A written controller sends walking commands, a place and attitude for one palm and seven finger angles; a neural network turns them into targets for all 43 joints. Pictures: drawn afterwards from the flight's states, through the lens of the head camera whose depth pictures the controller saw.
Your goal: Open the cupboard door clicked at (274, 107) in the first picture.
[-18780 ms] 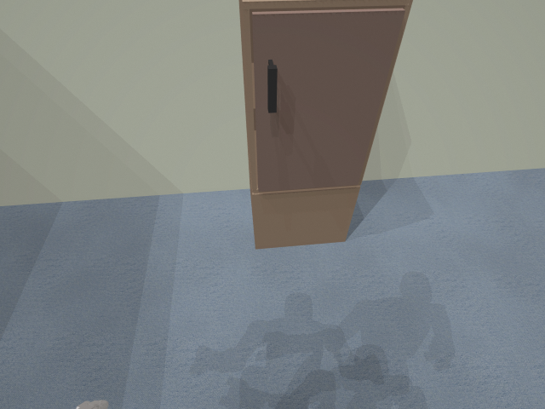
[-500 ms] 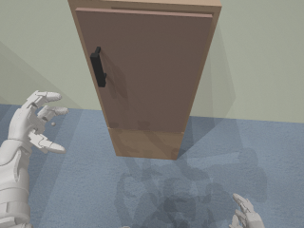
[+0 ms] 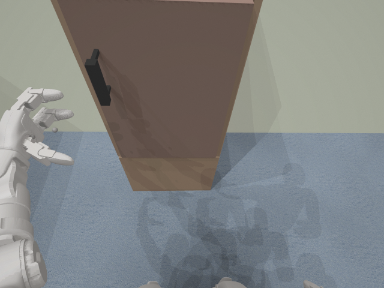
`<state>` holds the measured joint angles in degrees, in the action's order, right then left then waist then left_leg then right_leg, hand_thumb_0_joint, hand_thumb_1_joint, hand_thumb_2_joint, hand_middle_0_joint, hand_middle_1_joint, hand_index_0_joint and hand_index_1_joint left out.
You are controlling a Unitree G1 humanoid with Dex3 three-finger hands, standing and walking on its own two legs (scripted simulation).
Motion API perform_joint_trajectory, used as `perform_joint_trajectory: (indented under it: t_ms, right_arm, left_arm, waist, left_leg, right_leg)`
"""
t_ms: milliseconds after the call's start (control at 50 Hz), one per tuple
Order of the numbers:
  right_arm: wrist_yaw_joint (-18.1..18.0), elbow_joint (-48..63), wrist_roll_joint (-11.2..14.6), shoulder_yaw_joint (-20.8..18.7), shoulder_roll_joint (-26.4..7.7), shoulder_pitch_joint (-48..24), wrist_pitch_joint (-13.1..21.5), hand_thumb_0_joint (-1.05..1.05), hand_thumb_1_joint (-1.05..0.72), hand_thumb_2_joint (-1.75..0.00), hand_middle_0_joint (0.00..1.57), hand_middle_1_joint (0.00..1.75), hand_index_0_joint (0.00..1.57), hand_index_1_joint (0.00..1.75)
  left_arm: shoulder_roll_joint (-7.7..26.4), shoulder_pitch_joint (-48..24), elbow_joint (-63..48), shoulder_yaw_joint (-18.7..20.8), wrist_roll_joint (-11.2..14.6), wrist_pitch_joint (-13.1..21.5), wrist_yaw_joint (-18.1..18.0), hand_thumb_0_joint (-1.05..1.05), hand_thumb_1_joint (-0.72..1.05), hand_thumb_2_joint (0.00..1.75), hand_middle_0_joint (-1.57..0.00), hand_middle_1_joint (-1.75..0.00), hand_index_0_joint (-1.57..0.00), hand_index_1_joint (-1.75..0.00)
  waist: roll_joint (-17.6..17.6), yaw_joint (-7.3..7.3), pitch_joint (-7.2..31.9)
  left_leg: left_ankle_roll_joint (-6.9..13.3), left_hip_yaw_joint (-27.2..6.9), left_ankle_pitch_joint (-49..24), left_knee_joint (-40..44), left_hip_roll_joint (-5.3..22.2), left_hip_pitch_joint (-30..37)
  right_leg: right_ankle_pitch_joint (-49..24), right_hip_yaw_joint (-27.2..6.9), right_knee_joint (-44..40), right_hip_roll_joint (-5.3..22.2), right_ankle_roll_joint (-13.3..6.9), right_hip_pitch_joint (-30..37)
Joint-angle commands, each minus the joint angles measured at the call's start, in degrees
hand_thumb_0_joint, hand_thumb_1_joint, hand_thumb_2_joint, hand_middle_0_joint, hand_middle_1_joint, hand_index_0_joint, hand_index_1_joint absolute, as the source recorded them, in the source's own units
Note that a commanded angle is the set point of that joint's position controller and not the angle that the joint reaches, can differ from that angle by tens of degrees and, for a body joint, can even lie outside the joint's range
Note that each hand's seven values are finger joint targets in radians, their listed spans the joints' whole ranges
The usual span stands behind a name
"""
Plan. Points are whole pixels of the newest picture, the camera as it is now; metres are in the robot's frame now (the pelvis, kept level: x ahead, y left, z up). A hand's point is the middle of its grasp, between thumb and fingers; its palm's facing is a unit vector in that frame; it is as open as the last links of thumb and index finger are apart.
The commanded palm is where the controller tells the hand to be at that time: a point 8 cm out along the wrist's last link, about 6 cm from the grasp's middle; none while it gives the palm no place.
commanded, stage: move the hooked fingers beside the handle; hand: left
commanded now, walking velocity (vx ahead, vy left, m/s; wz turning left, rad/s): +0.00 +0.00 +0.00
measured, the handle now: (100, 78) +0.57 +0.23 +0.08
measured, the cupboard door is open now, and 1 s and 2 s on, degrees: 0 0 0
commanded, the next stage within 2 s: slide the fingers in behind the handle in 1.86 s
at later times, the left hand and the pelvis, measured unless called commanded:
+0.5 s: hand (67, 103) +0.47 +0.27 +0.09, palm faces +0.02 -1.00 -0.01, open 14.0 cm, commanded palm +0.45 +0.33 +0.09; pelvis +0.00 +0.00 -0.01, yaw -1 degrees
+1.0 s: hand (70, 83) +0.53 +0.29 +0.09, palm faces +0.01 -1.00 -0.01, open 14.0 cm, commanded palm +0.51 +0.33 +0.08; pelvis +0.01 +0.01 -0.02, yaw -2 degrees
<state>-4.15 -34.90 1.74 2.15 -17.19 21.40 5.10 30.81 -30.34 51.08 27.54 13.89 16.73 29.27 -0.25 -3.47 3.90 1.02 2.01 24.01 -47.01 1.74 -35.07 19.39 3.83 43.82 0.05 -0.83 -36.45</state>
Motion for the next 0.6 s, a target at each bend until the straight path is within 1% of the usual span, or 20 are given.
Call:
perform_joint_trajectory:
  t_ms: [0,40,80,120,140,200,220,240,280,320,340,360,380,440,460,480,520,540,560,580]
  right_arm:
    - [-0.5,5.5,0.0,-3.4,-9.3,3.4,1.4,0.0,-0.9,-0.9,0.2,0.3,0.2,0.3]
    - [-0.4,5.3,-0.2,-3.3,-9.3,3.9,0.7,0.0,-0.9,-0.9,0.2,0.3,0.2,0.3]
    - [-0.2,5.4,-0.3,-3.4,-9.4,4.4,0.2,0.0,-0.9,-0.9,0.2,0.3,0.2,0.3]
    - [-0.1,5.2,-0.5,-3.2,-9.3,4.8,-0.4,0.0,-0.9,-0.9,0.2,0.3,0.2,0.3]
    - [-0.1,5.0,-0.6,-3.3,-9.4,5.1,-0.7,0.0,-0.9,-0.9,0.2,0.3,0.2,0.3]
    - [0.0,5.0,-0.6,-3.1,-9.4,5.4,-1.5,0.0,-0.9,-0.9,0.2,0.3,0.2,0.3]
    - [0.1,4.6,-0.6,-3.1,-9.4,5.7,-1.7,0.0,-0.9,-0.9,0.2,0.3,0.2,0.3]
    - [0.0,4.4,-0.7,-3.2,-9.8,6.0,-2.1,0.0,-0.9,-0.9,0.2,0.3,0.2,0.3]
    - [0.0,4.2,-0.7,-3.0,-9.8,6.4,-2.5,0.0,-0.9,-0.9,0.2,0.3,0.2,0.3]
    - [0.1,3.9,-0.9,-3.0,-9.9,7.1,-2.9,0.0,-0.9,-0.9,0.2,0.3,0.2,0.3]
    - [0.1,3.7,-1.0,-3.2,-10.1,7.7,-3.3,0.0,-0.9,-0.9,0.2,0.3,0.2,0.3]
    - [0.0,3.4,-1.0,-3.2,-10.1,8.0,-3.5,0.0,-0.9,-0.9,0.2,0.3,0.2,0.3]
    - [0.1,3.4,-1.1,-3.1,-10.2,8.3,-3.7,0.0,-0.9,-0.9,0.2,0.3,0.2,0.3]
    - [0.2,3.2,-1.2,-3.0,-10.5,9.2,-4.6,0.0,-0.9,-0.9,0.2,0.3,0.2,0.3]
    - [0.2,3.2,-1.3,-2.9,-10.5,9.4,-4.8,0.0,-0.9,-0.9,0.2,0.3,0.2,0.3]
    - [0.2,3.3,-1.3,-2.9,-10.6,9.8,-5.1,0.0,-0.9,-0.9,0.2,0.3,0.2,0.3]
    - [0.4,3.0,-1.5,-2.8,-10.6,10.5,-5.6,0.0,-0.9,-0.9,0.2,0.3,0.2,0.3]
    - [0.3,3.0,-1.5,-2.9,-10.9,10.9,-6.0,0.0,-0.9,-0.9,0.2,0.3,0.2,0.3]
    - [0.3,3.0,-1.5,-2.8,-10.9,11.0,-6.2,0.0,-0.9,-0.9,0.2,0.3,0.2,0.3]
    - [0.3,3.0,-1.5,-2.7,-10.9,11.2,-6.4,0.0,-0.9,-0.9,0.2,0.3,0.2,0.3]
  left_arm:
    - [17.9,-23.8,-8.4,2.4,0.8,3.6,-0.7,0.0,-0.5,0.3,-0.3,-1.2,-0.3,-1.2]
    - [18.7,-25.4,-6.4,2.4,-0.4,3.6,-1.1,0.0,-0.5,0.3,-0.3,-1.2,-0.3,-1.2]
    - [20.7,-25.8,-4.8,3.8,-1.2,4.2,-1.8,0.0,-0.5,0.3,-0.3,-1.2,-0.3,-1.2]
    - [21.8,-29.1,-4.0,4.2,-1.6,5.0,-2.0,0.0,-0.5,0.3,-0.3,-1.2,-0.3,-1.2]
    - [22.6,-29.5,-2.6,4.6,-1.8,5.3,-2.0,0.0,-0.5,0.3,-0.3,-1.2,-0.3,-1.2]
    - [21.6,-33.6,-1.9,2.4,-2.6,6.2,-1.5,0.0,-0.5,0.3,-0.3,-1.2,-0.3,-1.2]
    - [21.3,-34.0,-0.2,2.1,-2.6,6.0,-1.4,0.0,-0.5,0.3,-0.3,-1.2,-0.3,-1.2]
    - [23.0,-33.9,1.2,3.4,-2.7,6.0,-1.4,0.0,-0.5,0.3,-0.3,-1.2,-0.3,-1.2]
    - [22.4,-36.3,2.6,2.0,-3.3,5.7,-1.4,0.0,-0.5,0.3,-0.3,-1.2,-0.3,-1.2]
    - [22.6,-38.4,2.4,1.7,-3.5,5.9,-1.2,0.0,-0.5,0.3,-0.3,-1.2,-0.3,-1.2]
    - [24.3,-38.1,3.4,2.9,-3.8,5.8,-1.4,0.0,-0.5,0.3,-0.3,-1.2,-0.3,-1.2]
    - [24.3,-39.2,4.2,2.6,-4.0,5.7,-1.5,0.0,-0.5,0.3,-0.3,-1.2,-0.3,-1.2]
    - [25.2,-39.7,4.4,3.2,-4.3,5.6,-1.7,0.0,-0.5,0.3,-0.3,-1.2,-0.3,-1.2]
    - [27.6,-41.5,6.2,4.1,-4.9,5.3,-1.6,0.0,-0.5,0.3,-0.3,-1.2,-0.3,-1.2]
    - [28.5,-42.5,6.0,4.1,-5.4,5.4,-1.6,0.0,-0.5,0.3,-0.3,-1.2,-0.3,-1.2]
    - [30.0,-41.6,6.7,5.2,-5.8,5.4,-1.8,0.0,-0.5,0.3,-0.3,-1.2,-0.3,-1.2]
    - [29.2,-44.5,6.1,4.0,-5.9,5.6,-1.6,0.0,-0.5,0.3,-0.3,-1.2,-0.3,-1.2]
    - [31.2,-43.4,8.0,5.6,-6.0,5.3,-1.7,0.0,-0.5,0.3,-0.3,-1.2,-0.3,-1.2]
    - [31.4,-44.0,8.7,5.4,-6.0,5.2,-1.6,0.0,-0.5,0.3,-0.3,-1.2,-0.3,-1.2]
    - [31.6,-44.6,9.1,5.3,-6.1,4.9,-1.5,0.0,-0.5,0.3,-0.3,-1.2,-0.3,-1.2]
  waist:
    - [-4.9,-0.34,19.0]
    - [-5.8,-0.58,19.4]
    - [-4.4,-0.39,20.3]
    - [-5.5,-0.93,21.1]
    - [-4.4,-1.17,21.3]
    - [-7.8,-2.1,21.0]
    - [-7.6,-2.52,21.1]
    - [-5.4,-2.54,21.0]
    - [-5.9,-3.31,20.9]
    - [-8.4,-3.52,22.8]
    - [-6.9,-3.41,23.5]
    - [-5.8,-4.2,23.2]
    - [-6.6,-3.84,23.5]
    - [-6.7,-4.41,23.6]
    - [-7.9,-4.58,24.3]
    - [-7.8,-4.22,24.6]
    - [-10.2,-5.01,25.7]
    - [-8.0,-4.88,25.4]
    - [-7.1,-5.43,25.0]
    - [-7.7,-5.63,24.9]
  left_leg:
    - [0.1,-3.2,-20.7,5.9,-0.9,7.7]
    - [0.0,-3.0,-20.2,5.8,-0.9,7.2]
    - [0.1,-3.0,-20.2,5.4,-0.8,6.3]
    - [0.3,-2.7,-20.6,4.7,-0.8,6.0]
    - [0.4,-2.7,-20.2,4.5,-0.8,5.4]
    - [0.2,-3.0,-21.0,3.9,-0.6,6.4]
    - [0.2,-3.1,-20.4,3.8,-0.5,6.8]
    - [0.3,-3.1,-19.1,3.7,-0.5,5.4]
    - [0.4,-3.4,-19.0,3.6,-0.5,4.9]
    - [0.1,-3.7,-21.4,3.0,-0.3,6.9]
    - [0.2,-3.8,-21.5,2.6,-0.2,6.3]
    - [0.4,-3.7,-21.1,2.4,-0.2,5.7]
    - [0.4,-3.7,-20.8,2.5,-0.3,5.0]
    - [0.6,-3.5,-20.6,1.8,-0.3,3.6]
    - [0.6,-3.5,-20.6,1.7,-0.3,3.6]
    - [0.6,-3.6,-21.0,1.6,-0.2,3.4]
    - [0.4,-3.8,-22.9,1.2,0.0,5.4]
    - [0.5,-3.9,-22.3,1.0,0.0,4.1]
    - [0.7,-3.7,-21.7,0.9,0.0,2.7]
    - [0.9,-3.4,-21.0,0.9,-0.1,2.0]
  right_leg:
    - [-16.9,-2.2,-2.8,-1.7,-0.8,10.4]
    - [-16.6,-2.2,-2.7,-1.5,-0.6,10.0]
    - [-16.8,-2.5,-2.4,-1.5,-0.6,10.6]
    - [-17.8,-2.8,-2.0,-1.7,-0.5,10.6]
    - [-17.8,-2.9,-2.0,-1.7,-0.4,11.0]
    - [-17.2,-2.7,-1.3,-1.8,-0.7,8.3]
    - [-16.4,-2.6,-1.6,-1.9,-0.6,7.3]
    - [-15.8,-2.7,-1.7,-1.9,-0.4,7.6]
    - [-15.6,-2.5,-1.5,-1.8,-0.3,6.7]
    - [-16.3,-2.5,-1.0,-1.9,-0.4,5.6]
    - [-16.2,-2.5,-0.9,-2.0,-0.4,5.7]
    - [-16.4,-2.6,-1.0,-2.0,-0.2,5.6]
    - [-16.3,-2.7,-0.9,-1.9,-0.2,5.9]
    - [-16.8,-3.0,-0.7,-2.1,-0.1,6.0]
    - [-16.9,-3.1,-0.6,-2.0,-0.1,6.0]
    - [-16.7,-3.0,-0.5,-2.1,-0.2,5.9]
    - [-17.3,-2.8,-0.3,-2.3,-0.2,4.5]
    - [-17.1,-2.8,-0.3,-2.4,-0.2,5.1]
    - [-17.6,-3.0,-0.5,-2.4,0.0,5.6]
    - [-17.5,-3.3,-0.7,-2.3,0.1,5.8]
